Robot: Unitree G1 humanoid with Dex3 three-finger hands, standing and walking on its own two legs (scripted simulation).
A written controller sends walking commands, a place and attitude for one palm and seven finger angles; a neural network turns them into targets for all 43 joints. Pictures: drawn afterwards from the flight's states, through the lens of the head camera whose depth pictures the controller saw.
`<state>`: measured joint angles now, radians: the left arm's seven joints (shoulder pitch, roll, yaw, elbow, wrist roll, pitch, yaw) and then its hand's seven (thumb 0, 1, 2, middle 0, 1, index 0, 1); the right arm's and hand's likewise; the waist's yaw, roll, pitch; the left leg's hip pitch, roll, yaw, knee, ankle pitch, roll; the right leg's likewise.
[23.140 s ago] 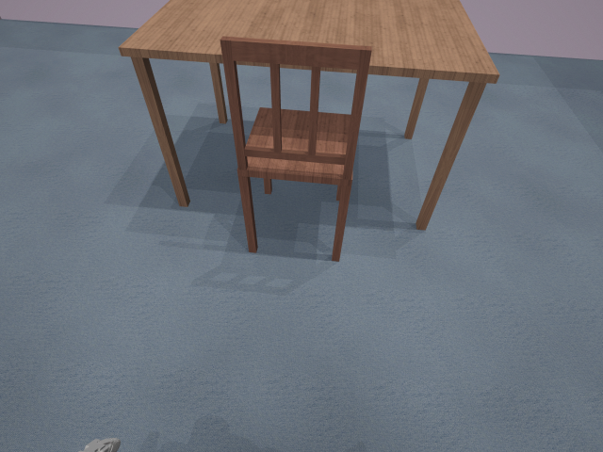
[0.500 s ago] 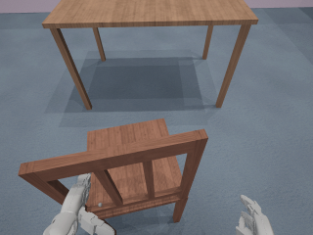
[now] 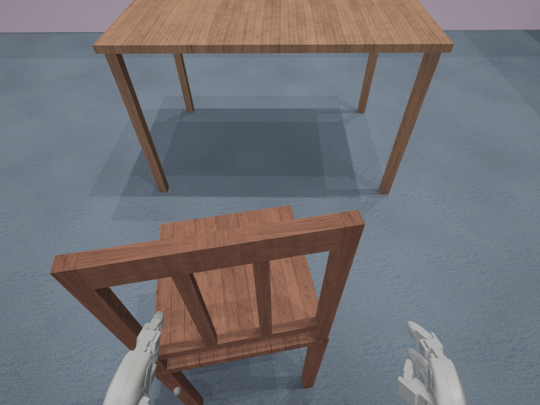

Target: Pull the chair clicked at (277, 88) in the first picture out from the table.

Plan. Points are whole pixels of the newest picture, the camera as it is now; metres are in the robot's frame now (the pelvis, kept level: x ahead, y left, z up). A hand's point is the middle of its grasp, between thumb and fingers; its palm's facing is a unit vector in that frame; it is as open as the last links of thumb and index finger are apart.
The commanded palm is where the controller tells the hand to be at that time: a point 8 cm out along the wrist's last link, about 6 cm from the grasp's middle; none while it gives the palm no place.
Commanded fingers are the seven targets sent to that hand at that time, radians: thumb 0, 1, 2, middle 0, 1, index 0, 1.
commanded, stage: draw the hand back to the body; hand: left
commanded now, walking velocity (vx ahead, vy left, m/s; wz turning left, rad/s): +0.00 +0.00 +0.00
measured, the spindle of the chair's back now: (198, 311) +0.28 +0.14 -0.05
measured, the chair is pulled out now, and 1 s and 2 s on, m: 0.68 0.68 0.68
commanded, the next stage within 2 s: step back with the hand held close in 1.70 s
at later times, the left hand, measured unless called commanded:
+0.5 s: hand (148, 380) +0.16 +0.16 +0.05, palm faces -0.02 -1.00 -0.09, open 17.5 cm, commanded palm +0.12 +0.23 +0.08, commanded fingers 0.00 -0.55 0.20 0.00 0.00 0.00 0.00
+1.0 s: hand (100, 366) +0.16 +0.20 +0.08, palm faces +0.09 -0.88 -0.47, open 12.6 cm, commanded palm +0.14 +0.27 +0.17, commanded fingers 0.00 0.36 0.64 -0.12 -0.19 -0.12 -0.19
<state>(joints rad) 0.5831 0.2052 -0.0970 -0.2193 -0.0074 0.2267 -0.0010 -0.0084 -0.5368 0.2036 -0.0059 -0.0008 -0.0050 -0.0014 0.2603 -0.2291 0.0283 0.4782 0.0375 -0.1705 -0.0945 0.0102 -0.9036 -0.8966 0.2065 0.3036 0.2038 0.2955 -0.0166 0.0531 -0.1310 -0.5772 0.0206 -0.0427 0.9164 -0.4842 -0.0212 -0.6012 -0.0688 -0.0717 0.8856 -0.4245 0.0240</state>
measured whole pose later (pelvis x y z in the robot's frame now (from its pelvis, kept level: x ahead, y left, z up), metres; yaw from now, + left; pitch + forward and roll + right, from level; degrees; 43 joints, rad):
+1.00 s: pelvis +0.01 -0.01 +0.03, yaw -1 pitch -1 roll -1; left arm 0.68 0.42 0.06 -0.40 -0.03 0.14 0.10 0.00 0.02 0.47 -0.16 -0.15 -0.33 -0.21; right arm 0.21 -0.20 0.06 0.63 0.03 -0.22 -0.14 0.01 -0.90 -0.90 0.20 0.30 0.20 0.30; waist 0.04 0.07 0.01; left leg -0.25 0.05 -0.03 0.69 -0.42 -0.04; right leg -0.28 -0.03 -0.07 0.66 -0.35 0.01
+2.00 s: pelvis +0.00 -0.02 +0.05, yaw -2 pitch -3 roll +1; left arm 0.55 0.53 0.17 -0.36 -0.07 0.20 0.08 0.02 0.89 0.90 -0.21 -0.30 -0.46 -0.39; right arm 0.14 -0.23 0.04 0.58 0.08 -0.14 -0.12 0.01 -0.91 -0.90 0.21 0.30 0.20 0.30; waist 0.09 0.04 0.18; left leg -0.13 0.04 -0.01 0.47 -0.28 -0.05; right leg -0.20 -0.03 -0.05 0.51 -0.25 0.00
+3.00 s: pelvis -0.20 +0.02 +0.05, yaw -4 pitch +0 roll +1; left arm 0.51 0.36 0.33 -0.41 -0.02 -0.11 0.15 0.02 0.89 0.90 -0.21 -0.30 -0.21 -0.30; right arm 0.26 -0.23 0.02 0.67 0.01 -0.13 -0.11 0.01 -0.90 -0.90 0.21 0.30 0.20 0.30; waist 0.03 -0.05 -0.10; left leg -0.27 0.01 0.00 0.71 -0.42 0.02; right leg -0.32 -0.08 -0.04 0.50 -0.18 0.01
